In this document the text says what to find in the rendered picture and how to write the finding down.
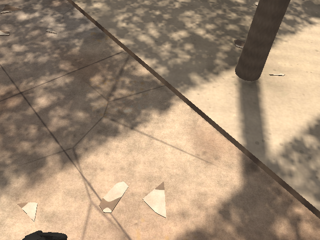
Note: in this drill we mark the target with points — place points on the left robot hand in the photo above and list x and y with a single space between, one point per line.
39 235

